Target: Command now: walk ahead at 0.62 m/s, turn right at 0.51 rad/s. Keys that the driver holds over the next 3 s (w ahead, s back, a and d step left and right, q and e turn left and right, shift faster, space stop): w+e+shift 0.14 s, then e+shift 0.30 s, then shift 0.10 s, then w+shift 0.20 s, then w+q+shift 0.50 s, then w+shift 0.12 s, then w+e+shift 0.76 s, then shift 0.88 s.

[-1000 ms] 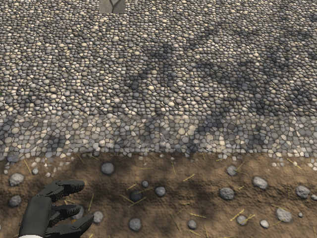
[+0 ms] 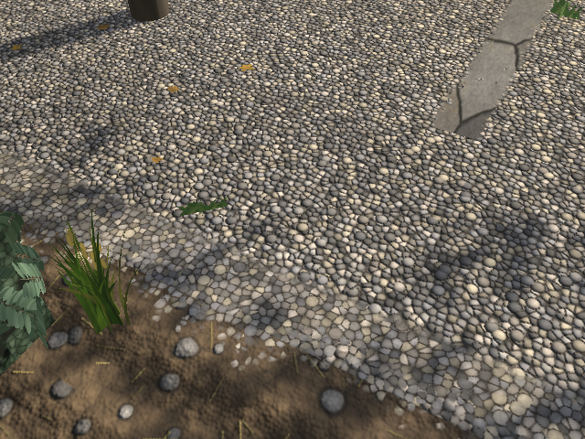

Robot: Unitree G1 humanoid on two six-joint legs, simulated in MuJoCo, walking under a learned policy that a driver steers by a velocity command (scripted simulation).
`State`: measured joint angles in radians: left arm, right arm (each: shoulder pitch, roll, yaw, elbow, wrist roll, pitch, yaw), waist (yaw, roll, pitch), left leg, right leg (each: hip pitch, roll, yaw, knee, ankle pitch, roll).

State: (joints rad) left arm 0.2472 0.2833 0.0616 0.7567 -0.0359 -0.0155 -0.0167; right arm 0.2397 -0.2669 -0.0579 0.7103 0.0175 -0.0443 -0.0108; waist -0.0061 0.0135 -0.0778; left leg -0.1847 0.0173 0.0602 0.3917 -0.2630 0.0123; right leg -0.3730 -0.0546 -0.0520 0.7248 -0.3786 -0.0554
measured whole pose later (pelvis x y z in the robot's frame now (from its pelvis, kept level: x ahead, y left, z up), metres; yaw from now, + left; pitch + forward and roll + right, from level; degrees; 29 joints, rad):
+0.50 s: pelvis +0.22 -0.07 -0.03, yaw -26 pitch +3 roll +2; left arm 0.35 0.32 0.09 0.71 -0.03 0.02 0.04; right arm -0.05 -0.27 -0.05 0.59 -0.02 -0.09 0.01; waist 0.09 -0.01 0.07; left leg -0.52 -0.08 -0.05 0.51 -0.03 0.02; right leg -0.22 0.11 0.25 1.00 -0.61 0.02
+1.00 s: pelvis +0.38 -0.18 +0.00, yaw -27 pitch +2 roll +0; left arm 0.40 0.27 0.02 0.70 0.04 -0.06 0.00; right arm 0.25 -0.30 -0.07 0.73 -0.03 0.00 0.08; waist 0.02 0.04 -0.05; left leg -0.71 -0.01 -0.06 1.09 -0.13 -0.01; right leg -0.06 -0.01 -0.12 0.33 -0.31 -0.02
